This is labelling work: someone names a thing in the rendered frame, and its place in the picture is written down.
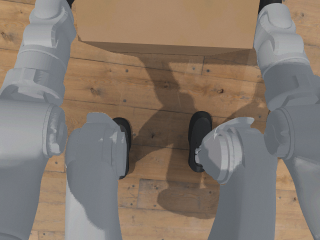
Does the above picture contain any robot left forearm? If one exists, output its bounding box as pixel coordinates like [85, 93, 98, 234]
[0, 0, 77, 107]

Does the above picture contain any robot left thigh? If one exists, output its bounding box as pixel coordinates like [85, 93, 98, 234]
[64, 122, 127, 240]

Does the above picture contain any robot right forearm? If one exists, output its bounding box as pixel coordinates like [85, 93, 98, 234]
[253, 3, 320, 111]

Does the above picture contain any robot left foot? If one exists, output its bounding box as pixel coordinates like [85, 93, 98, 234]
[112, 117, 131, 180]

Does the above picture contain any robot right hand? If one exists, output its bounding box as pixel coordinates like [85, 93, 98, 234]
[258, 0, 282, 14]

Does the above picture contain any robot left upper arm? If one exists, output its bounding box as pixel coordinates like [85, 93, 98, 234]
[0, 98, 68, 240]

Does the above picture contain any robot right upper arm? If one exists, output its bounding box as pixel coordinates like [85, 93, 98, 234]
[263, 104, 320, 240]

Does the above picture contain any carton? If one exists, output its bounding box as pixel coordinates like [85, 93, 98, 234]
[75, 0, 260, 56]

